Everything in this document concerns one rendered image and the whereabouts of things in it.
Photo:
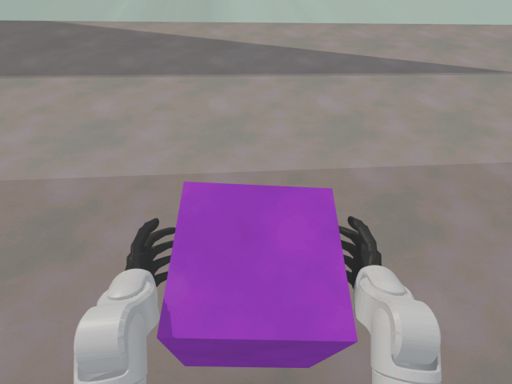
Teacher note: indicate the carton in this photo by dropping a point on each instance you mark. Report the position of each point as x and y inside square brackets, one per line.
[257, 278]

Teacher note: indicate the robot right hand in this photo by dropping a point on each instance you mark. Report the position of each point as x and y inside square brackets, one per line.
[364, 249]

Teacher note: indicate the robot left hand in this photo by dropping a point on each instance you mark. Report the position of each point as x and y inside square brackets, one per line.
[142, 252]

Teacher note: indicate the left robot forearm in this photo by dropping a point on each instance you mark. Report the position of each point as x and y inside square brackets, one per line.
[110, 340]

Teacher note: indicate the right robot forearm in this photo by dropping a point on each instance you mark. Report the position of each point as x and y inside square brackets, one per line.
[405, 334]

